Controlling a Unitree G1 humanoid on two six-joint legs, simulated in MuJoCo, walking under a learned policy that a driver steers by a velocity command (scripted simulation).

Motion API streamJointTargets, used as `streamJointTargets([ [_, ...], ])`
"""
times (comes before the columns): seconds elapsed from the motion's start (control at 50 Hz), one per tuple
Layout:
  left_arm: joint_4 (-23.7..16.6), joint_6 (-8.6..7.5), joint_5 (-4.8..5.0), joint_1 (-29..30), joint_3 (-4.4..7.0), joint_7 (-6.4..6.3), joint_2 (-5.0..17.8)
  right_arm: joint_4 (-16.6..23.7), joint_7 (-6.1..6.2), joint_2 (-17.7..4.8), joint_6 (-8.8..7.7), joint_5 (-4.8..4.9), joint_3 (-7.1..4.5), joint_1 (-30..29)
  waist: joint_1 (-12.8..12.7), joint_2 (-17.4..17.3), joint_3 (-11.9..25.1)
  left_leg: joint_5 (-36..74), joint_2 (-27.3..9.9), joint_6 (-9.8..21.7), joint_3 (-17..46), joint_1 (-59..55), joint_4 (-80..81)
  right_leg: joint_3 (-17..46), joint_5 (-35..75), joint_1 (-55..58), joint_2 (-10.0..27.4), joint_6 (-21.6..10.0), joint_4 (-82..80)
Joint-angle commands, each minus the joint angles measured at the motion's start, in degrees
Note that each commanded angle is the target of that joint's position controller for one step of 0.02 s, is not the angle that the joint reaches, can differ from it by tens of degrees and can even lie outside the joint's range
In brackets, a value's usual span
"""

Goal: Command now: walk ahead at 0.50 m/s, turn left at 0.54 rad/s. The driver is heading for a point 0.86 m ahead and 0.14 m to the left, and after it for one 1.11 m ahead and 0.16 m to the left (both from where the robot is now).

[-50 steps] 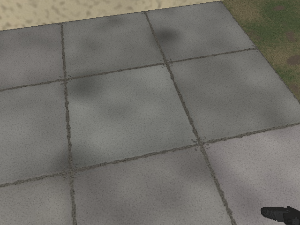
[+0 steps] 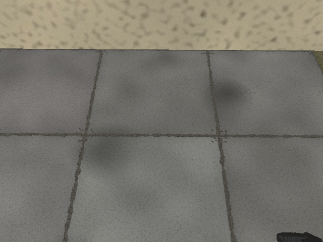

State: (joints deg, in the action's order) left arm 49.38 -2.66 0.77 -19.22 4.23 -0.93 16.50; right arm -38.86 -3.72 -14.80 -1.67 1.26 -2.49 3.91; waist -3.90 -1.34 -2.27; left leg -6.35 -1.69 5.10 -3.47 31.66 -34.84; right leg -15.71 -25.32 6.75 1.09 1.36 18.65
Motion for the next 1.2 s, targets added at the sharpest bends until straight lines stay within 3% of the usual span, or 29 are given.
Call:
streamJointTargets([
  [0.02, -4.1, 0.2, 0.25, 3.0, 2.35, -1.14, 11.5, 0.0, 1.24, -13.0, 0.1, 0.2, -5.88, 18.4, 13.6, 3.8, 11.1, -0.8, 4.2, 5.7, 1.1, -29.0, 4.2, 2.3, 59.8, -12.2, 11.5, -4.1, 30.9],
  [0.04, -6.9, -1.05, -2.02, -1.4, -0.02, -0.42, 3.6, -0.6, 2.34, -19.4, 0.33, 0.46, -7.15, 20.2, 8.9, -10.8, 15.2, -4.0, -10.7, 14.4, 28.8, -49.6, 5.6, 3.7, 10.2, -38.2, 2.1, -0.3, 52.0],
  [0.06, -8.1, -3.58, -1.02, 0.3, -0.73, 0.52, 4.3, 1.5, 2.05, -17.9, -0.63, -0.01, -6.2, 20.6, 9.6, -8.6, 24.6, -10.6, -18.2, 21.2, 52.8, -56.9, 15.1, 18.2, -10.0, -48.4, -4.3, 0.0, 62.2],
  [0.08, -9.8, -4.99, 1.35, 7.2, 0.37, 1.27, 8.2, 1.0, 1.81, -13.8, -1.29, -0.45, -5.05, 19.5, 11.6, -4.0, 18.3, -9.0, -16.3, 17.4, 44.7, -53.4, 17.4, 21.8, -5.1, -53.8, -0.6, -1.2, 62.2],
  [0.1, -10.6, -5.76, 1.52, 9.0, 0.07, 1.33, 7.7, 1.1, 1.83, -12.1, -1.73, -0.21, -4.57, 16.6, 9.6, -1.7, 11.6, -4.9, -13.7, 15.0, 36.3, -44.9, 17.6, 21.1, 0.1, -53.5, 1.8, -2.1, 57.3],
  [0.12, -9.9, -5.91, 0.12, 8.9, 0.2, 0.86, 7.4, 1.6, 1.93, -10.4, -1.83, -0.11, -4.09, 12.6, 6.8, 1.4, 7.7, 0.6, -11.1, 13.0, 30.5, -36.5, 17.9, 20.7, 3.3, -50.3, 3.9, -1.8, 52.0],
  [0.14, -9.4, -5.39, -0.88, 8.1, 0.71, 0.63, 8.1, 2.6, 2.15, -8.6, -1.88, -0.58, -3.44, 9.9, 4.7, 0.6, 5.8, 6.2, -9.2, 12.2, 26.5, -30.3, 19.1, 20.7, 5.5, -46.1, 5.2, -1.3, 48.4],
  [0.22, -10.1, -3.0, -1.75, 8.0, 0.35, 0.51, 5.7, 3.1, 3.33, -10.3, -2.06, -0.83, -3.85, 9.2, 2.6, -0.7, 3.6, 18.3, -6.5, 12.2, 20.2, -19.1, 21.4, 18.7, 10.6, -40.8, 4.6, 2.3, 39.0],
  [0.3, -12.1, -2.96, -1.81, 15.9, -0.81, 0.68, 3.2, 1.9, 4.93, -12.0, -0.32, -0.33, -4.59, 11.7, 5.5, -3.3, 4.0, 24.7, -1.0, 6.9, 13.8, -14.1, 16.8, 16.6, 25.5, -33.7, -0.8, 3.4, 20.6],
  [0.38, -13.1, -2.78, -0.89, 18.5, 0.01, 1.53, 5.5, 1.1, 5.66, -11.2, 1.29, 0.08, -4.55, 13.8, 6.2, -5.1, 5.8, 15.5, -2.7, 4.4, 20.9, -18.9, 11.5, 19.7, 27.8, -30.8, -3.2, 2.5, 11.8],
  [0.44, -11.9, -3.54, -1.56, 12.8, 1.19, 1.56, 7.6, 2.8, 6.14, -9.5, 1.59, -0.05, -4.21, 9.8, 2.1, -6.1, 7.1, 12.0, -1.7, 1.6, 25.0, -21.0, 2.3, 20.4, 29.6, -24.7, -1.6, -0.5, 5.7],
  [0.46, -11.9, -3.83, -2.56, 9.8, 1.63, 1.17, 9.6, 3.9, 6.02, -6.8, 1.35, -0.57, -3.35, 10.4, 1.4, -2.4, 11.7, 5.6, 2.0, -0.8, 22.6, -18.4, -6.8, 23.9, 40.2, -15.3, 4.2, -3.2, 5.3],
  [0.48, -12.6, -3.43, -3.71, 8.4, 1.66, 0.61, 12.1, 3.9, 5.84, -2.6, 1.29, -1.7, -2.1, 18.7, 5.1, 11.5, 18.0, -29.7, 8.4, -4.2, 17.0, -6.7, -22.1, 37.2, 63.9, 0.7, 18.4, -9.9, 9.1],
  [0.5, -11.3, -2.12, -2.63, 6.1, 2.16, 0.94, 12.2, 3.5, 5.41, -6.7, 1.3, -0.24, -2.34, 26.3, 6.6, 20.4, 24.3, -37.4, 8.1, -6.2, 14.0, 1.7, -34.2, 54.1, 52.5, 6.3, 27.7, -18.9, 6.5],
  [0.52, -13.1, -1.43, -1.85, 9.2, 1.25, 0.88, 8.3, 1.9, 5.61, -11.6, 2.16, 0.4, -3.77, 23.5, 5.1, 12.1, 19.7, -31.7, 4.8, -8.2, 14.2, 4.3, -39.7, 50.7, 39.7, 1.6, 23.9, -17.6, 4.1],
  [0.56, -13.6, 0.14, -2.0, 13.1, -0.28, 0.58, 4.6, 2.8, 6.37, -12.6, 4.4, 0.02, -4.41, 14.9, 3.7, 6.3, 11.4, -25.1, 2.6, -10.0, 11.2, 4.4, -39.9, 37.3, 28.4, -9.4, 16.4, -13.6, 2.1],
  [0.6, -12.7, 0.92, -2.42, 15.5, -0.23, 0.42, 5.7, 3.6, 6.45, -9.3, 5.34, -0.16, -3.66, 13.9, 5.2, 8.9, 6.5, -22.2, 1.5, -10.1, 8.9, -1.4, -34.0, 29.9, 25.2, -19.9, 12.0, -12.9, -1.4],
  [0.66, -11.5, 0.94, -2.23, 15.7, -0.06, 0.4, 5.7, 3.4, 6.4, -5.8, 4.76, -0.96, -2.38, 14.2, 5.3, 9.6, 8.1, -21.5, 1.5, -9.7, 6.4, -7.5, -22.3, 25.2, 31.4, -20.6, 11.3, -14.5, -1.7],
  [0.76, -9.6, 1.86, -0.84, 15.0, 0.32, 0.66, 7.6, 3.1, 5.19, -6.4, 4.45, -1.18, -1.87, 11.7, 4.0, 10.1, 9.5, -13.4, 0.9, -7.4, 4.7, -15.8, -5.1, 25.4, 24.1, -20.0, 13.0, -15.1, -1.3],
  [0.8, -8.8, 2.25, -0.16, 15.5, -0.18, 0.81, 6.9, 1.9, 4.59, -6.0, 4.36, -1.56, -1.83, 13.1, 5.7, 9.1, 7.9, -6.0, 2.0, -5.2, 3.0, -22.6, 6.1, 24.1, 16.3, -24.0, 11.4, -12.5, 0.1],
  [0.82, -7.6, 2.12, -0.09, 13.1, -0.78, 1.02, 5.3, 2.3, 4.55, -6.8, 4.32, -2.18, -1.85, 12.5, 5.7, 7.6, 7.1, -3.1, 0.7, -3.4, 5.4, -26.2, 10.7, 23.1, 11.6, -27.0, 9.8, -8.9, 1.0],
  [0.84, -7.5, 1.77, -1.19, 11.8, -1.6, 1.45, 3.0, 3.4, 4.94, -10.2, 4.31, -2.96, -2.24, 12.0, 4.1, -0.1, 7.3, 0.8, -7.6, -0.4, 15.4, -28.7, 14.1, 19.1, 6.3, -30.5, 6.0, -4.3, 7.7],
  [0.86, -7.8, 1.46, -1.88, 10.1, -2.07, 1.44, 0.6, 3.3, 4.9, -10.9, 4.26, -3.19, -2.09, 7.8, 0.5, -11.0, 5.7, -7.8, -12.2, 4.4, 20.3, -17.8, 16.8, 13.4, 3.9, -26.4, 0.6, -0.7, 9.1],
  [0.88, -7.3, 1.57, -2.44, 12.9, -1.68, 1.16, 3.2, 4.5, 4.53, -7.2, 3.56, -3.3, -1.12, 4.3, 2.1, -8.6, 3.2, -16.1, -9.7, 3.9, 18.9, -12.6, 18.7, 15.1, 8.3, -21.6, 0.8, 0.4, 9.5],
  [0.9, -7.0, 1.51, -2.49, 13.7, -1.59, 1.2, 3.3, 3.7, 4.33, -5.5, 2.82, -3.71, -0.6, 4.2, 2.0, -8.1, 2.5, -19.3, -7.1, 1.4, 16.5, -12.3, 18.1, 15.3, 12.5, -20.0, 0.8, 0.5, 7.9],
  [0.94, -5.4, 1.71, -2.57, 12.2, -1.33, 0.88, 4.5, 2.6, 4.17, -6.3, 1.77, -3.32, -0.75, 5.2, 2.3, -7.7, 1.7, -17.3, -4.9, -1.3, 14.3, -12.6, 17.0, 16.0, 16.3, -18.4, 1.7, 0.6, 6.8],
  [0.98, -4.0, 1.56, -1.91, 11.4, -1.2, 1.05, 5.3, 1.8, 4.32, -5.6, 1.48, -2.92, -0.39, 7.4, 2.7, -4.0, 0.9, -14.0, -3.8, -2.3, 12.9, -13.4, 15.5, 16.4, 16.1, -18.7, 2.3, -0.2, 5.9],
  [1.08, -1.0, 1.13, -1.66, 11.1, -1.43, 0.93, 4.3, 0.9, 4.74, -5.6, 1.54, -2.42, -0.51, 8.4, 3.1, 0.1, 2.2, -4.8, -2.5, -2.0, 11.0, -17.0, 12.5, 16.6, 19.2, -18.4, 2.6, -0.2, 5.6],
  [1.2, 2.4, 1.51, -1.23, 11.0, -1.37, 0.24, 4.7, -0.8, 4.69, -4.9, 1.56, -2.12, -0.67, 8.9, 3.0, 1.3, 3.8, 2.6, -1.6, -2.2, 9.5, -19.0, 11.3, 16.7, 22.9, -16.4, 2.9, -0.4, 6.4],
])
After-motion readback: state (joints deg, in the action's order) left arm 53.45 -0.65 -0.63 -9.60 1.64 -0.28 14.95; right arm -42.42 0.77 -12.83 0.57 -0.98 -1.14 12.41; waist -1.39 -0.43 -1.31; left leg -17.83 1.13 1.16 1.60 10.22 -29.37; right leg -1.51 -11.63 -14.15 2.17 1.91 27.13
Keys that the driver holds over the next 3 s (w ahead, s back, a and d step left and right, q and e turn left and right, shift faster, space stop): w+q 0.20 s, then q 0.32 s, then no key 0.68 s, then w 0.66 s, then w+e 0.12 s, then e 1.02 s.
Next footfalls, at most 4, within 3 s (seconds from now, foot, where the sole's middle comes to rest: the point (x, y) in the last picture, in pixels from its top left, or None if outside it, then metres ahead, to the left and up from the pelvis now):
0.02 left None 0.18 0.09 -0.76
0.46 right None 0.46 -0.06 -0.76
0.84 left None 0.30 0.15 -0.76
1.92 left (106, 176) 0.72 0.33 -0.76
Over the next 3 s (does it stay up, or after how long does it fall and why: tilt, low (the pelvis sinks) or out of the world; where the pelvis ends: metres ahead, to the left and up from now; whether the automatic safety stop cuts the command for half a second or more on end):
stays up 0.85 0.29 0.02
